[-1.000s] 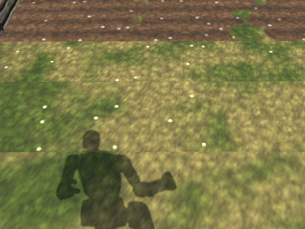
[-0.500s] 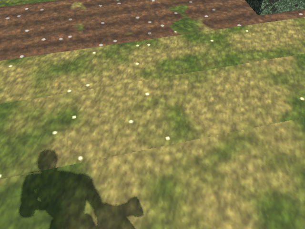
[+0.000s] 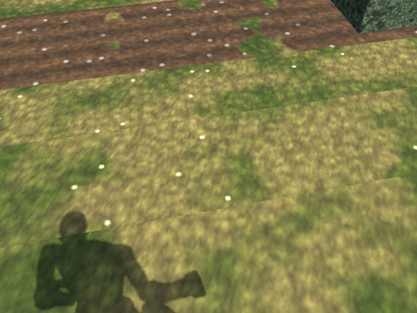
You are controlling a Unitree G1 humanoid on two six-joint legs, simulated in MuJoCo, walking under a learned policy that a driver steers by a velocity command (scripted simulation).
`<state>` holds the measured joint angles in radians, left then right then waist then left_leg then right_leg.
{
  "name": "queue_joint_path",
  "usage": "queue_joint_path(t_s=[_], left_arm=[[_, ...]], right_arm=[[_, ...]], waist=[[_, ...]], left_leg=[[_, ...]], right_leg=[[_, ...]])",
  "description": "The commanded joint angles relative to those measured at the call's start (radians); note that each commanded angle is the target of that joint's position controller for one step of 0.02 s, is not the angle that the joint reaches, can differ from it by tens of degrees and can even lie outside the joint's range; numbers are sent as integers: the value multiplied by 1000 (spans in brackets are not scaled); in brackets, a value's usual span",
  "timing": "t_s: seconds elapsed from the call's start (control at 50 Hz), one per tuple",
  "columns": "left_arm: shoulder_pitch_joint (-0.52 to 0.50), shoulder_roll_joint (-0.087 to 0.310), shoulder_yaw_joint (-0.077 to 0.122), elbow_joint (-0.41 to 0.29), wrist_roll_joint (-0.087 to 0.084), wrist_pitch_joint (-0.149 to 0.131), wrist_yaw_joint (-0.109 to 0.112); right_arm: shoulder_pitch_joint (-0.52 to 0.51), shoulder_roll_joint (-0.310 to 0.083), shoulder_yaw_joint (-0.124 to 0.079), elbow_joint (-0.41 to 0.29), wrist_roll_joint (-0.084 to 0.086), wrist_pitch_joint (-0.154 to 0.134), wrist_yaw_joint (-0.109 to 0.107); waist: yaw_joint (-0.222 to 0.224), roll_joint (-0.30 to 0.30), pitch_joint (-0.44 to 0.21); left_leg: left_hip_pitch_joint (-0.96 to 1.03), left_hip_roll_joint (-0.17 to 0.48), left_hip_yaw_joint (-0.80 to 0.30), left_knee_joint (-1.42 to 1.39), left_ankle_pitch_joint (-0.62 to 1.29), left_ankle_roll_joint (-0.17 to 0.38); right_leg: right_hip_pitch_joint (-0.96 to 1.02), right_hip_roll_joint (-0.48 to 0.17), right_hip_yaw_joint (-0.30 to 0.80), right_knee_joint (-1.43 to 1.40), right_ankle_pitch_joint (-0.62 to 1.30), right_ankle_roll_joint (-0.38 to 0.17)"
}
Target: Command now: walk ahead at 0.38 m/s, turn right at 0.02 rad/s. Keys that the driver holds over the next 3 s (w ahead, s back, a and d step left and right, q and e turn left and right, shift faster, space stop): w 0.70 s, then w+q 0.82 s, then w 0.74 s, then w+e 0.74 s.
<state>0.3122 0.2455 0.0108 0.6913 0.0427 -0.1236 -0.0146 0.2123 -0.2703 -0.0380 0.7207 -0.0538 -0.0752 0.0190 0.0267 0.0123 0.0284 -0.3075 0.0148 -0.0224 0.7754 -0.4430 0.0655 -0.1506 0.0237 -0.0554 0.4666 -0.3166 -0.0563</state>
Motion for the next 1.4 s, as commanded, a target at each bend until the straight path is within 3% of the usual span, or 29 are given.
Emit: queue_joint_path(t_s=[0.02,0.14,0.18,0.24,0.3,0.32,0.34,0.38,0.44,0.5,0.54,0.6,0.7,0.74,0.76,0.78,0.8,0.82,0.86,0.9,0.96,1.18,1.24,1.26,1.28,1.3,1.32,1.36,1.4], left_arm=[[173,85,20,-6,17,-12,14],[128,101,15,-3,26,24,-3],[116,114,22,-1,83,30,-7],[94,123,19,22,60,14,-5],[-40,213,46,-7,58,3,-33],[-106,148,33,-29,65,-3,-57],[49,-52,-15,-17,69,-14,-90],[-81,72,17,-76,24,-8,-71],[-8,58,-14,-10,91,56,-39],[-35,-5,-51,-9,112,48,-70],[-179,16,-57,-29,68,44,-79],[-200,75,-36,-48,59,85,-72],[-177,102,-29,4,66,90,-40],[264,198,44,115,50,60,-29],[421,185,47,146,41,62,-58],[463,191,54,173,63,74,-61],[259,214,60,118,34,59,-46],[157,106,28,117,54,41,-45],[45,-16,-19,84,57,46,-50],[73,5,-12,123,20,31,-32],[37,63,11,143,41,5,-11],[174,150,36,278,47,18,-9],[197,129,35,272,101,18,-27],[272,-9,-20,242,120,10,-72],[-16,76,6,187,28,14,-96],[-177,62,1,118,-3,1,-79],[-192,114,14,120,17,-1,-46],[-102,21,-15,119,68,18,2],[-96,23,-21,95,62,49,13]], right_arm=[[-141,-62,-14,-98,-15,-46,-14],[-196,9,6,-89,-15,-26,47],[-67,-13,0,-60,-27,-43,68],[-41,-50,-14,-87,-35,-46,47],[401,-87,-45,38,-38,-60,25],[624,-110,-54,89,-42,-61,8],[582,-180,-27,50,-39,-64,20],[323,-111,-7,48,-11,-93,47],[30,79,77,16,-55,-53,34],[124,75,82,61,-52,-88,-37],[281,11,70,109,-26,-99,-62],[307,-88,62,124,-28,-87,22],[405,-106,56,244,-6,-30,15],[511,-17,80,290,-81,-13,80],[601,63,90,301,-48,-1,90],[385,-11,72,206,-16,-8,104],[150,-12,65,92,5,-41,91],[48,-31,56,93,8,-56,53],[144,-80,34,155,4,-51,31],[153,16,53,148,-23,-19,33],[56,73,77,112,-17,-1,59],[-208,-64,-4,6,-3,0,56],[181,-165,-64,114,14,-31,7],[421,-198,-67,179,-2,-25,-3],[586,-149,-66,246,-20,-31,6],[444,-184,-77,230,-13,-64,5],[312,-122,-56,220,7,-73,15],[152,-7,-1,202,7,-77,45],[39,-7,8,147,15,-79,57]], waist=[[84,-102,66],[47,-80,45],[2,-89,36],[-21,-86,28],[-233,17,-42],[-342,163,-94],[-180,228,-221],[-82,38,91],[33,-50,59],[-31,-46,-1],[-125,-48,10],[-63,24,83],[-104,-37,148],[63,-175,-130],[77,-288,-410],[163,-205,-316],[140,-162,-136],[105,-10,12],[-12,-35,56],[-69,-59,16],[-52,-15,4],[-25,-102,85],[-133,7,-172],[-158,212,-449],[-318,65,-297],[-279,18,-57],[-210,-12,-16],[-53,0,9],[2,-4,0]], left_leg=[[-509,22,-58,267,-25,15],[-258,15,88,41,208,-34],[-205,24,36,195,374,-16],[-165,14,53,164,272,-4],[456,-120,194,67,285,7],[580,-46,60,-85,239,113],[621,229,-477,-241,645,373],[276,424,-725,-335,309,410],[-160,264,-429,-348,49,310],[-244,39,-116,-197,59,206],[-223,-9,-46,-88,-58,146],[-452,59,-116,-131,-184,167],[168,115,-267,172,-26,122],[-244,-25,-79,653,191,8],[-451,-114,-40,1035,-275,-68],[-664,-118,-51,1185,-313,-80],[-884,-47,-84,947,-27,-55],[-801,22,-132,737,190,-14],[-478,119,-155,455,358,-14],[-436,139,-130,283,299,-16],[-406,138,-63,8,439,0],[-271,-32,97,-132,275,33],[490,-89,22,-36,633,192],[994,176,-489,-205,532,430],[955,218,-661,-404,307,345],[699,219,-576,-427,236,277],[473,197,-538,-437,231,279],[76,171,-455,-482,232,282],[-104,137,-414,-562,198,274]], right_leg=[[302,-357,467,-314,-54,-244],[115,-213,154,-348,252,-179],[29,-229,142,-240,340,-194],[31,-240,146,-111,454,-178],[-382,-99,19,431,615,-140],[-554,48,-9,956,177,-95],[-685,146,155,1180,-328,-71],[-963,15,309,1210,-134,-34],[-782,-129,268,876,121,2],[-586,-145,153,547,694,32],[-501,-126,73,210,914,58],[-128,-79,6,263,765,85],[-269,-157,84,-260,723,21],[574,-192,36,92,919,-140],[928,-383,245,285,1164,-351],[889,-396,354,211,1031,-321],[647,-437,458,-7,396,-306],[383,-376,370,-155,177,-229],[-34,-463,366,-308,388,-344],[-19,-428,287,-360,401,-320],[36,-342,65,-346,603,-241],[305,-325,-175,-173,893,-111],[-132,-250,-221,433,898,-5],[-509,-59,-137,749,-136,111],[-736,30,43,939,-306,61],[-828,-45,143,932,-235,27],[-725,-96,168,900,-168,28],[-472,-148,183,781,-60,4],[-375,-141,156,676,-79,27]])
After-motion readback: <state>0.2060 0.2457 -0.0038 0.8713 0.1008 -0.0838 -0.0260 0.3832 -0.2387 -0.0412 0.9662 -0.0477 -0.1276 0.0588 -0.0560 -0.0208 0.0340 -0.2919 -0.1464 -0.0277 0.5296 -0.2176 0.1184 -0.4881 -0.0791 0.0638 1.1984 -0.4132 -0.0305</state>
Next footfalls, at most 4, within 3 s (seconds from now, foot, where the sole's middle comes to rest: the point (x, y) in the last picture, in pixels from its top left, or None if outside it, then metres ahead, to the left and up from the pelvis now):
0.32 left None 0.17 0.11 -0.77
0.72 right None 0.51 -0.13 -0.95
1.22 left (184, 249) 0.81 0.15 -0.95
1.76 right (208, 195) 1.20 0.07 -1.12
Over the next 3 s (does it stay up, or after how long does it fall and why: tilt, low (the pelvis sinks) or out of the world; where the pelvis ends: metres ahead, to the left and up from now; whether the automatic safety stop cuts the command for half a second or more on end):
stays up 1.68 0.37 -0.40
